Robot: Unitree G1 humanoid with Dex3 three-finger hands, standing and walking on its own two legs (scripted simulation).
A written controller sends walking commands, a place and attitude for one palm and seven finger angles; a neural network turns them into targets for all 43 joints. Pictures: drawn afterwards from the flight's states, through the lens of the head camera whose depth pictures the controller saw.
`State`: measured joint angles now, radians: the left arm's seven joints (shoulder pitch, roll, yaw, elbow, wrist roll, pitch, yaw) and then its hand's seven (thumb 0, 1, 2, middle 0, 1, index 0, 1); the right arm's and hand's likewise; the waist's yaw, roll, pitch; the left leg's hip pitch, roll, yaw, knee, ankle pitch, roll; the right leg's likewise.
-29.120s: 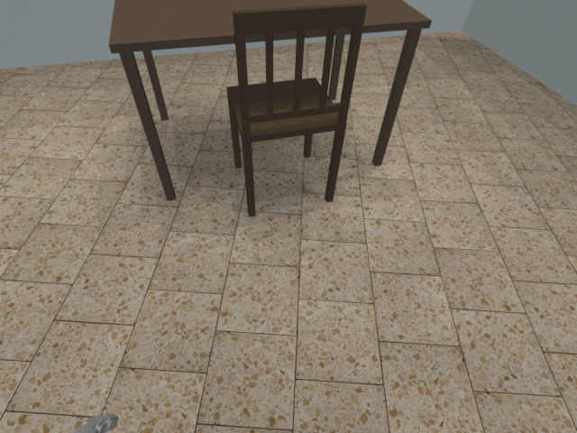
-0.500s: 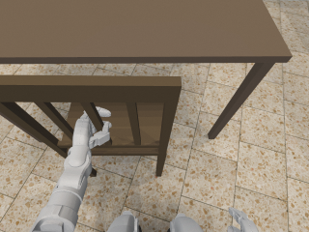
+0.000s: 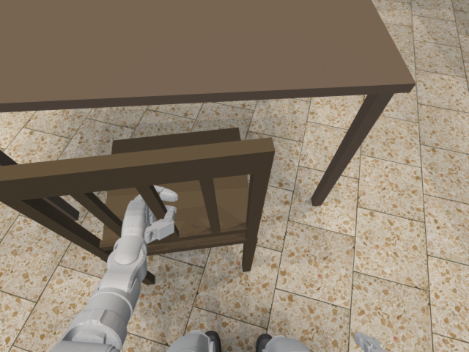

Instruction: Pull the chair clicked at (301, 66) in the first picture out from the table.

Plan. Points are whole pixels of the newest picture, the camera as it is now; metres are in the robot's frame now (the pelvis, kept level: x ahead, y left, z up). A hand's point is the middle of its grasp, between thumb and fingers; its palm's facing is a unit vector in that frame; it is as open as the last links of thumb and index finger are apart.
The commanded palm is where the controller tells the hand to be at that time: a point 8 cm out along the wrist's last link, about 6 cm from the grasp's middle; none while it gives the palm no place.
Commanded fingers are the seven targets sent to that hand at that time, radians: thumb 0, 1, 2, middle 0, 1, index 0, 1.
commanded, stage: step backward, pulling the chair out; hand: left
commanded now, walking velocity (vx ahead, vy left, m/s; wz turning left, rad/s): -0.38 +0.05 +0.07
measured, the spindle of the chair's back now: (161, 213) +0.37 +0.15 -0.09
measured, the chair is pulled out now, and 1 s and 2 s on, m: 0.09 0.22 0.40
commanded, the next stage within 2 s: none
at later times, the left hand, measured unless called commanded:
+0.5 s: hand (171, 262) +0.27 +0.12 -0.07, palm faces -0.04 -0.99 -0.15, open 5.2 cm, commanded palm +0.26 +0.17 -0.06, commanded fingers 0.00 0.90 0.90 -0.50 -1.45 -0.50 -1.45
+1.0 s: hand (171, 292) +0.22 +0.11 -0.07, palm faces +0.02 -0.98 -0.18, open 5.3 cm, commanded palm +0.19 +0.17 -0.07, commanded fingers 0.00 0.90 0.90 -0.50 -1.45 -0.50 -1.45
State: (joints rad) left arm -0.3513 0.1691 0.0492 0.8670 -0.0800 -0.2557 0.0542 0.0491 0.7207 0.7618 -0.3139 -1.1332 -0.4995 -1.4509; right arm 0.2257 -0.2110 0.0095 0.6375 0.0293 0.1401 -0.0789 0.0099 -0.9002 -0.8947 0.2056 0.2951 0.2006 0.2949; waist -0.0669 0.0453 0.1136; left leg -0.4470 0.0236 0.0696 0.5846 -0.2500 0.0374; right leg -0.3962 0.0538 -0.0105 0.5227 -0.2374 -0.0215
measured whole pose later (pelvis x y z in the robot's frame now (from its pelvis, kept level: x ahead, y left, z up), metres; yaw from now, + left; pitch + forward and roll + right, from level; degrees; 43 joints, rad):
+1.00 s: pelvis -0.14 -0.01 -0.01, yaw +5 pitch +4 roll +1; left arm -0.48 0.13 0.00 0.96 -0.03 -0.19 0.11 0.04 0.67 0.79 -0.30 -1.23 -0.50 -1.45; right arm 0.20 -0.34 -0.04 0.78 0.03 -0.01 -0.12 0.01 -0.90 -0.89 0.20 0.29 0.20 0.29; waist -0.08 -0.01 0.12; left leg -0.28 0.04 -0.05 0.56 -0.34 -0.06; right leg -0.51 -0.13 -0.08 0.62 -0.17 0.03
